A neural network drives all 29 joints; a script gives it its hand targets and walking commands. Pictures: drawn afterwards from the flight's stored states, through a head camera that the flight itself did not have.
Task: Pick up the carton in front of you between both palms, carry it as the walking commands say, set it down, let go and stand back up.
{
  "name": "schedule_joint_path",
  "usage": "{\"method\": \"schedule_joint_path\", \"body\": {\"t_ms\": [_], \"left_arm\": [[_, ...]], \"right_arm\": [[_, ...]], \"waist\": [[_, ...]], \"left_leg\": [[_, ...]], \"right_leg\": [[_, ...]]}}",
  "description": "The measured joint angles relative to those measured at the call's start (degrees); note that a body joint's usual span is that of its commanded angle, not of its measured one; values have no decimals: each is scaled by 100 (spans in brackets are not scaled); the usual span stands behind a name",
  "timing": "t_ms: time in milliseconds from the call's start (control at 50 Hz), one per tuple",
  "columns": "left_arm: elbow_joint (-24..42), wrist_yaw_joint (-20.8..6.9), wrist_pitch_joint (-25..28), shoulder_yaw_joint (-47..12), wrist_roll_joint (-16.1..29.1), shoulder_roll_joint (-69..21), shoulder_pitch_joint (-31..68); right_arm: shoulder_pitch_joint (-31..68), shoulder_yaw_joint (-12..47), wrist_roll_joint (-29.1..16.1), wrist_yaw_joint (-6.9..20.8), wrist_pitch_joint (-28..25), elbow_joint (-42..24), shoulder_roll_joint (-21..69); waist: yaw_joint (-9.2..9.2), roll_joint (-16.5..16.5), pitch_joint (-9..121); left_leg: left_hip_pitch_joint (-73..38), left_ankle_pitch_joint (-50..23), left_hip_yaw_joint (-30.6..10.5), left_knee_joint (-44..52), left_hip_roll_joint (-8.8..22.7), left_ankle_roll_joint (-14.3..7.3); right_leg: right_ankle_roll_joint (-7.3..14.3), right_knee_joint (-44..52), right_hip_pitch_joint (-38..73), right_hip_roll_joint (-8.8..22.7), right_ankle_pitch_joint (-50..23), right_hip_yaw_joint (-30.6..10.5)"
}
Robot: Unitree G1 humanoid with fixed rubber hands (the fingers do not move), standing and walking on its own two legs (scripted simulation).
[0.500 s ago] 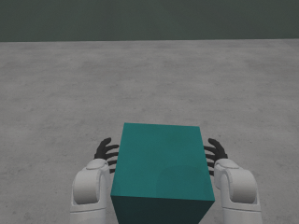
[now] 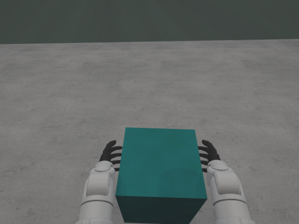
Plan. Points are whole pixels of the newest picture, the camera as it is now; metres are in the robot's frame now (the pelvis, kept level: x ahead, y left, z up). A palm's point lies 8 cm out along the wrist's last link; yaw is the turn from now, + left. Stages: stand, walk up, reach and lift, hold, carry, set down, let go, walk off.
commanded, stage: carry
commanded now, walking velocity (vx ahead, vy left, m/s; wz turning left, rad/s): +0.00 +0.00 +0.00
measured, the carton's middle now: (158, 177) +0.31 +0.00 -0.05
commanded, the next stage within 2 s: hold in 0.96 s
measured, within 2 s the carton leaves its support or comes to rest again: neither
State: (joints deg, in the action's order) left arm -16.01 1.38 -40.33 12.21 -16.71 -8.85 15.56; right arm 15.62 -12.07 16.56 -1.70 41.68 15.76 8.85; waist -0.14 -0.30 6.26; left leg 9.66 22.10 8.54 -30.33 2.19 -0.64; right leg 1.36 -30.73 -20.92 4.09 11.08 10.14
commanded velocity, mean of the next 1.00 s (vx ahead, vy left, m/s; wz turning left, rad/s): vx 0.00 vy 0.00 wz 0.00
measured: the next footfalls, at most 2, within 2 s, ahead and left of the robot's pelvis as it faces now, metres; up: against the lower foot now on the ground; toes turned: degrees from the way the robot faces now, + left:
none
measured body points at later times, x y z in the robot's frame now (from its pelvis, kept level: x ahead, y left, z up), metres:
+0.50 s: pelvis -0.02 +0.01 +0.00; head -0.04 +0.01 +0.45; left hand +0.29 +0.16 +0.03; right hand +0.29 -0.14 +0.03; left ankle -0.07 +0.10 -0.73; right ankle +0.06 -0.11 -0.73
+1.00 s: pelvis -0.03 +0.02 +0.00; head -0.04 +0.01 +0.45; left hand +0.28 +0.17 +0.03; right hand +0.28 -0.13 +0.03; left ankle -0.07 +0.10 -0.73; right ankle +0.05 -0.11 -0.73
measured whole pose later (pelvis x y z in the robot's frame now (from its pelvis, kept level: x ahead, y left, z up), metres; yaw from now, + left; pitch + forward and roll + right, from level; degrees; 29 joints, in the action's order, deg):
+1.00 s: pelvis -0.03 +0.02 +0.00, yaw +1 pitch -1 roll -1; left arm -12.9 1.9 -40.7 10.8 -15.0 -8.6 14.5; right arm 14.0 -10.8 14.9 -2.1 42.0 10.7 8.5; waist -0.8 -1.0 2.4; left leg 9.8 20.2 7.5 -30.6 0.8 -2.9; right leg 0.3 -27.2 -18.9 3.7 7.0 6.2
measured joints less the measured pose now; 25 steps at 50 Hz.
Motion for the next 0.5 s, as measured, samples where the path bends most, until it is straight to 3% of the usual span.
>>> {"method": "schedule_joint_path", "body": {"t_ms": [100, 220, 500], "left_arm": [[-16, 15, 205, 89, 15, -26, 99], [317, 50, 21, -55, 169, 12, -52], [388, 96, -122, -170, 204, 33, -141]], "right_arm": [[92, -84, -20, -19, -230, 18, 25], [-60, 78, -170, -50, -49, -331, -13], [-143, 143, -183, -84, 52, -397, -32]], "waist": [[4, 1, -60], [10, -9, -40], [21, -3, -67]], "left_leg": [[98, -69, 10, -7, -19, -23], [191, -76, 15, -67, -28, -41], [253, -101, 41, -125, -56, -95]], "right_leg": [[-1, 70, -65, 15, -114, -11], [-13, 68, -132, 32, -158, -19], [-51, 108, -155, 64, -256, -50]]}}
